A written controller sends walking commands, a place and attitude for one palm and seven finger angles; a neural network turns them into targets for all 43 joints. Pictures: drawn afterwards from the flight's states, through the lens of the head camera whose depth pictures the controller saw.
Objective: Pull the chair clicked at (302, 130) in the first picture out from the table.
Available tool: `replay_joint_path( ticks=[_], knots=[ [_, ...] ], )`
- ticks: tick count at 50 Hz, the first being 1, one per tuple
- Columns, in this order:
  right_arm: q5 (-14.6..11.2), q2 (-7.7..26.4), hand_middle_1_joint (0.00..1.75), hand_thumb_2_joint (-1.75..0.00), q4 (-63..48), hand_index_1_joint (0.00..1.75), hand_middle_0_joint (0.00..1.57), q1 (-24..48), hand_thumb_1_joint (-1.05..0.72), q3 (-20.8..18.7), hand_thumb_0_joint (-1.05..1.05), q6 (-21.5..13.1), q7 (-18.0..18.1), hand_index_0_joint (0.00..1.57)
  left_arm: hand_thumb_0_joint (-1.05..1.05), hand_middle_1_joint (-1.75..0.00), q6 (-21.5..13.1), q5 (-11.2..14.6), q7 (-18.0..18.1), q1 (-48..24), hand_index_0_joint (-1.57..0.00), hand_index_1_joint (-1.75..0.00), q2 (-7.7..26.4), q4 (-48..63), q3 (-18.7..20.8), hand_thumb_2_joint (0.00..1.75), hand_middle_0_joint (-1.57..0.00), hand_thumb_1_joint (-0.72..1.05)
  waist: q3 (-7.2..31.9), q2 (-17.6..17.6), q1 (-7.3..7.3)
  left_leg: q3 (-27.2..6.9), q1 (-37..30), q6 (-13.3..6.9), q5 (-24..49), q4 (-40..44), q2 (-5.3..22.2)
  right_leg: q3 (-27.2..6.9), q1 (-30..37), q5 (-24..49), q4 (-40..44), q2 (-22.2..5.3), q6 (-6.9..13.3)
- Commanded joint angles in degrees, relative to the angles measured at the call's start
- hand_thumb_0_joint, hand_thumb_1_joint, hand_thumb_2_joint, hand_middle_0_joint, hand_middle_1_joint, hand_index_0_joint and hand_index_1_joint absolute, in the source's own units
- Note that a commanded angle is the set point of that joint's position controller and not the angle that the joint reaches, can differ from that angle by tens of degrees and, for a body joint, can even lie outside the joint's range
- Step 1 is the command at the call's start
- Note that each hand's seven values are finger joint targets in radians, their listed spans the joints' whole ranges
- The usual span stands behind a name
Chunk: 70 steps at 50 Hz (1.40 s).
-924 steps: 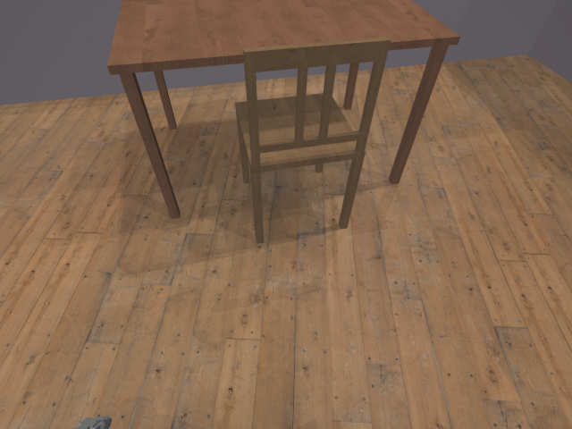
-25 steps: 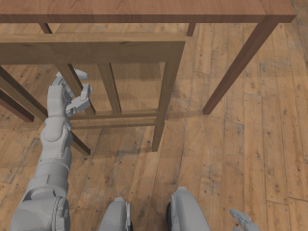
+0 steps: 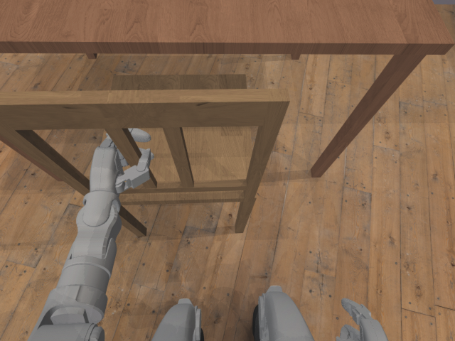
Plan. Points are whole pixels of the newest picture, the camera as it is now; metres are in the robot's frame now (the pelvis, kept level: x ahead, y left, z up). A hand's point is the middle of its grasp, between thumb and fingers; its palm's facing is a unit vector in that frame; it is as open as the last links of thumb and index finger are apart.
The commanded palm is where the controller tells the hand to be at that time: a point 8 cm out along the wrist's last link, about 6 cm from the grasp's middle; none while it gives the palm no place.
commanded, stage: step backward, pulling the chair out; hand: left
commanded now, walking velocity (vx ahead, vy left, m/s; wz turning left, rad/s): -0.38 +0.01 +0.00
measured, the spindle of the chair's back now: (136, 160) +0.43 +0.17 -0.03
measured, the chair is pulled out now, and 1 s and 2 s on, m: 0.02 0.10 0.21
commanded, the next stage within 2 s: none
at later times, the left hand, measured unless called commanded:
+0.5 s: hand (147, 175) +0.39 +0.14 +0.00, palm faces -0.03 -0.99 -0.13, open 5.4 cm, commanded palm +0.37 +0.19 +0.01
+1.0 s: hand (161, 212) +0.32 +0.11 +0.00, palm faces -0.01 -0.99 -0.13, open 5.4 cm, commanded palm +0.30 +0.16 +0.01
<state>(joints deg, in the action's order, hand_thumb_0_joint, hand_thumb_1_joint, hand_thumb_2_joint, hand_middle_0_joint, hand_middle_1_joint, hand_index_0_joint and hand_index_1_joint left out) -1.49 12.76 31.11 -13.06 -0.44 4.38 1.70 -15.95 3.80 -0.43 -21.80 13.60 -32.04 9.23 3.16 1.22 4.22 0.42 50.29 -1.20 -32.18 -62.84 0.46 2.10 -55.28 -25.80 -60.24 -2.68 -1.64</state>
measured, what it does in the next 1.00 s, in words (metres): rises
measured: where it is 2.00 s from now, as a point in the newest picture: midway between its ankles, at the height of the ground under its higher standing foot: outside the picture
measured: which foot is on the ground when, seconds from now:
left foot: down 0.00-1.00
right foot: down 0.00-1.00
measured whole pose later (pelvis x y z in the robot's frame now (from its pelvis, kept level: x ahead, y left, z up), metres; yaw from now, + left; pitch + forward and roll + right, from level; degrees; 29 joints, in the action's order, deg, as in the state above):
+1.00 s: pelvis -0.05 +0.00 +0.07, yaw -2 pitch +6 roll +0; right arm -2.9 15.8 37.8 -10.5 -0.7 6.2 7.0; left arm -9.9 4.6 5.8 -26.5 10.1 -54.1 3.0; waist -6.3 -0.4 5.1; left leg 3.4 23.5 -1.1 -15.3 -32.3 0.3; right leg 1.6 -27.9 -6.3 -27.9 -2.4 -1.0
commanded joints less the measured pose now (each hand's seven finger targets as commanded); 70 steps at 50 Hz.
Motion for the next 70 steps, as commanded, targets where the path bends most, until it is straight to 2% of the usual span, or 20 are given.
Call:
replay_joint_path(
  ticks=[1, 4, 8, 13, 18, 25, 30, 33, 38, 42, 46, 49, 52, 55, 57, 61, 64, 67, 69, 70],
  knots=[
    [-1.9, 7.68, 0.3, -0.9, -3.99, 0.3, 0.2, -7.77, -0.9, -2.45, 0.0, 1.99, 4.7, 0.2, 0.0, -1.45, 4.35, -4.04, 5.82, -16.76, -0.5, -1.45, 9.09, 3.6, -2.33, 0.9, -0.5, 0.9, 26.4, 0.54, 1.88, -2.65, -22.5, 0.28, 29.17, 21.76, 2.51, -2.9, 33.85, 35.29, 15.99, -3.1, 3.1],
    [-1.72, 8.66, 0.3, -0.9, -0.64, 0.3, 0.2, -7.95, -0.9, -2.17, 0.0, 2.35, 5.39, 0.2, 0.0, -1.45, 4.55, -3.62, 6.78, -21.52, -0.5, -1.45, 9.47, -4.09, -2.65, 0.9, -0.5, 0.9, 21.42, 1.01, 1.66, -4.56, -27.17, 0.67, 39.88, 25.97, 5.66, -3.34, 36.26, 42.71, 19.36, -4.84, 2.5],
    [-1.21, 8.53, 0.3, -0.9, 1.07, 0.3, 0.2, -8.64, -0.9, -2.51, 0.0, 2.09, 5.2, 0.2, 0.0, -1.45, 2.87, -3.84, 6.16, -24.58, -0.5, -1.45, 7.89, -9.51, -4.51, 0.9, -0.5, 0.9, 21.94, 7.6, 0.99, -4.83, -34.79, 2.0, 55.61, 27.13, 7.83, -3.89, 39.37, 47.88, 22.91, -5.58, 2.92],
    [-0.59, 8.72, 0.3, -0.9, 1.27, 0.3, 0.2, -7.77, -0.9, -3.02, 0.0, 1.99, 4.22, 0.2, 0.0, -1.45, 2.0, -3.87, 5.0, -22.57, -0.5, -1.45, 5.93, -11.84, -5.78, 0.9, -0.5, 0.9, 20.86, 12.0, -0.16, -6.22, -42.32, 3.13, 64.5, 29.46, 9.97, -2.79, 38.71, 37.93, 25.64, -3.63, 3.3],
    [0.09, 8.73, 0.3, -0.9, 1.62, 0.3, 0.2, -7.66, -0.9, -3.48, 0.0, 1.77, 3.43, 0.2, 0.0, -1.45, 1.58, -4.06, 4.37, -20.17, -0.5, -1.45, 5.05, -11.0, -6.03, 0.9, -0.5, 0.9, 20.38, 10.31, -0.34, -6.15, -47.81, 4.58, 73.7, 29.73, 11.29, -2.48, 39.25, 38.62, 27.54, -2.94, 3.86],
    [-0.51, 8.79, 0.3, -0.9, 1.67, 0.3, 0.2, -5.84, -0.9, -3.66, 0.0, 1.86, 4.05, 0.2, 0.0, -1.45, 0.9, -3.85, 4.51, -19.01, -0.5, -1.45, 6.25, -10.55, -5.57, 0.9, -0.5, 0.9, 20.24, 4.51, -0.31, -4.31, -40.98, 3.64, 55.95, 31.68, 10.88, -4.99, 43.97, 48.87, 27.58, -5.68, 4.65],
    [0.01, 8.24, 0.3, -0.9, 2.71, 0.3, 0.2, -5.56, -0.9, -3.4, 0.0, 1.17, 4.25, 0.2, 0.0, -1.45, 0.52, -4.08, 4.91, -19.87, -0.5, -1.45, 6.39, -10.12, -5.31, 0.9, -0.5, 0.9, 21.07, 7.76, -0.39, -4.76, -46.0, 2.76, 63.31, 32.53, 12.0, -4.14, 40.46, 40.78, 26.67, -4.06, 3.3],
    [0.01, 8.34, 0.3, -0.9, 2.91, 0.3, 0.2, -4.92, -0.9, -3.12, 0.0, 0.81, 4.05, 0.2, 0.0, -1.45, 0.6, -4.0, 5.17, -19.88, -0.5, -1.45, 6.44, -10.42, -5.5, 0.9, -0.5, 0.9, 19.89, 8.81, -0.62, -4.44, -45.44, 2.5, 60.84, 32.57, 12.06, -4.28, 40.31, 38.82, 27.44, -3.95, 3.37],
    [-0.55, 8.4, 0.3, -0.9, 3.34, 0.3, 0.2, -4.68, -0.9, -3.03, 0.0, 0.44, 4.92, 0.2, 0.0, -1.45, 0.72, -3.64, 5.66, -19.49, -0.5, -1.45, 8.12, -10.99, -5.23, 0.9, -0.5, 0.9, 21.69, 3.64, -0.28, -1.9, -39.17, 3.61, 46.31, 30.37, 8.41, -7.64, 45.79, 56.12, 28.03, -8.66, 5.13],
    [-1.09, 9.17, 0.3, -0.9, 3.12, 0.3, 0.2, -3.98, -0.9, -3.1, 0.0, 0.49, 5.6, 0.2, 0.0, -1.45, 1.63, -3.09, 6.14, -17.48, -0.5, -1.45, 8.82, -11.74, -4.95, 0.9, -0.5, 0.9, 23.86, -0.07, -0.41, -1.55, -36.92, 3.93, 36.06, 28.32, 5.77, -9.43, 49.27, 60.73, 29.84, -11.69, 6.47],
    [-1.62, 9.76, 0.3, -0.9, 2.18, 0.3, 0.2, -1.79, -0.9, -2.89, 0.0, 0.7, 6.02, 0.2, 0.0, -1.45, 2.97, -2.7, 6.32, -17.1, -0.5, -1.45, 8.28, -11.64, -6.13, 0.9, -0.5, 0.9, 21.16, -3.04, -0.51, -1.86, -35.6, 3.0, 23.47, 30.24, 4.49, -8.89, 46.94, 48.58, 34.04, -12.02, 5.55],
    [-1.58, 10.01, 0.3, -0.9, 1.34, 0.3, 0.2, -0.13, -0.9, -2.3, 0.0, 0.65, 6.09, 0.2, 0.0, -1.45, 3.08, -2.56, 6.48, -17.25, -0.5, -1.45, 5.77, -9.94, -8.43, 0.9, -0.5, 0.9, 17.68, 4.35, -1.05, -4.62, -35.59, 0.84, 29.7, 38.84, 8.58, -3.85, 42.93, 29.89, 31.18, -5.24, 2.11],
    [-1.25, 9.59, 0.3, -0.9, 0.31, 0.3, 0.2, 1.28, -0.9, -1.94, 0.0, 0.58, 5.72, 0.2, 0.0, -1.45, 2.99, -2.49, 6.51, -19.14, -0.5, -1.45, 4.86, -8.69, -8.89, 0.9, -0.5, 0.9, 13.98, 11.83, -2.25, -7.1, -30.96, -1.82, 30.53, 42.31, 12.49, -2.11, 41.94, 15.8, 22.87, -1.75, 1.78],
    [-1.29, 9.04, 0.3, -0.9, 0.91, 0.3, 0.2, 0.36, -0.9, -2.06, 0.0, -0.38, 5.53, 0.2, 0.0, -1.45, 2.51, -2.47, 6.61, -21.74, -0.5, -1.45, 4.53, -9.36, -9.0, 0.9, -0.5, 0.9, 13.22, 8.57, -2.31, -5.95, -30.45, -1.91, 29.52, 38.85, 12.21, -3.58, 41.66, 18.45, 23.73, -2.61, 2.49],
    [-1.58, 9.24, 0.3, -0.9, 1.45, 0.3, 0.2, 0.3, -0.9, -2.02, 0.0, -0.9, 5.74, 0.2, 0.0, -1.45, 2.59, -2.51, 6.61, -23.6, -0.5, -1.45, 5.65, -10.53, -8.86, 0.9, -0.5, 0.9, 11.54, 4.14, -1.96, -4.32, -27.03, -0.69, 21.54, 37.05, 10.31, -5.69, 41.25, 17.93, 25.78, -4.67, 3.07],
    [-2.25, 9.13, 0.3, -0.9, 4.53, 0.3, 0.2, -4.26, -0.9, -2.88, 0.0, -3.18, 5.58, 0.2, 0.0, -1.45, 1.68, -2.47, 7.51, -21.31, -0.5, -1.45, 9.01, -15.58, -6.88, 0.9, -0.5, 0.9, 12.17, -11.64, -1.5, -0.51, -33.26, 2.06, 4.39, 22.73, 0.19, -18.02, 33.24, 5.54, 45.91, -14.92, 7.54],
    [-1.98, 8.79, 0.3, -0.9, 6.44, 0.3, 0.2, -3.13, -0.9, -1.9, 0.0, -4.65, 5.02, 0.2, 0.0, -1.45, 2.54, -3.05, 7.48, -22.15, -0.5, -1.45, 7.63, -16.87, -7.13, 0.9, -0.5, 0.9, 15.56, -10.96, -1.75, -3.19, -32.36, 2.53, 3.99, 19.6, 0.09, -15.98, 40.85, 20.52, 43.82, -18.3, 9.2],
    [-1.82, 9.82, 0.3, -0.9, 7.74, 0.3, 0.2, -3.03, -0.9, -1.49, 0.0, -5.25, 5.2, 0.2, 0.0, -1.45, 3.44, -3.08, 7.56, -23.01, -0.5, -1.45, 7.42, -16.31, -7.4, 0.9, -0.5, 0.9, 16.12, -4.94, -0.87, -3.81, -35.33, 1.88, 13.71, 33.87, 2.19, -8.98, 42.64, 26.55, 37.0, -13.97, 5.67],
    [-1.66, 10.75, 0.3, -0.9, 5.52, 0.3, 0.2, -1.41, -0.9, -1.93, 0.0, -5.12, 5.55, 0.2, 0.0, -1.45, 3.13, -2.85, 7.22, -22.48, -0.5, -1.45, 5.6, -14.69, -8.68, 0.9, -0.5, 0.9, 14.08, 3.29, -2.05, -7.19, -32.43, -0.48, 21.37, 38.85, 7.39, -4.53, 41.44, 18.4, 31.88, -6.2, 1.84],
    [-1.78, 10.37, 0.3, -0.9, 4.1, 0.3, 0.2, -0.52, -0.9, -1.84, 0.0, -4.92, 5.29, 0.2, 0.0, -1.45, 3.08, -2.65, 7.03, -22.68, -0.5, -1.45, 4.09, -13.89, -10.02, 0.9, -0.5, 0.9, 13.15, 5.1, -2.53, -7.11, -29.99, -1.49, 17.64, 40.99, 9.83, -3.35, 41.76, 10.57, 28.75, -4.62, 1.54]
  ],
)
